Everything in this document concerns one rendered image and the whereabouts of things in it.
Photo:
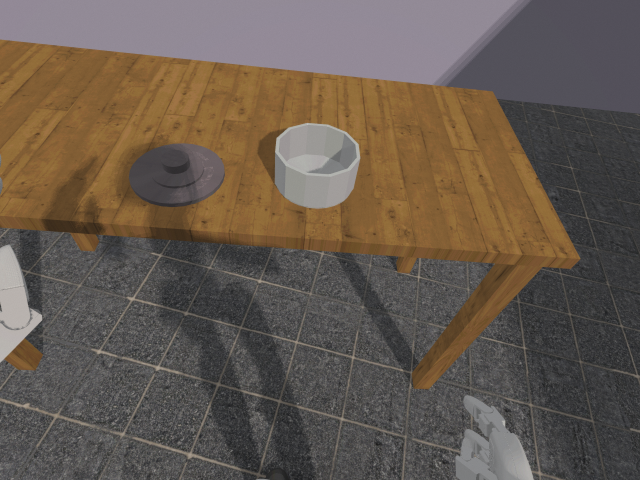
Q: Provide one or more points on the knob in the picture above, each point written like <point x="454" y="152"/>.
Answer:
<point x="175" y="161"/>

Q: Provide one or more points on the table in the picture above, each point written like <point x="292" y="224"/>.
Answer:
<point x="441" y="175"/>

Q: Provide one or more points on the robot right hand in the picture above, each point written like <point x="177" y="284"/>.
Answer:
<point x="502" y="458"/>

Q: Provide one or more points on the robot left hand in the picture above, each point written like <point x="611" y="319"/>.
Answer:
<point x="17" y="320"/>

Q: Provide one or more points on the pot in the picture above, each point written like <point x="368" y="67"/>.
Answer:
<point x="316" y="165"/>

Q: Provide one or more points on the lid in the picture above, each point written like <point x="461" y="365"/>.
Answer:
<point x="154" y="185"/>

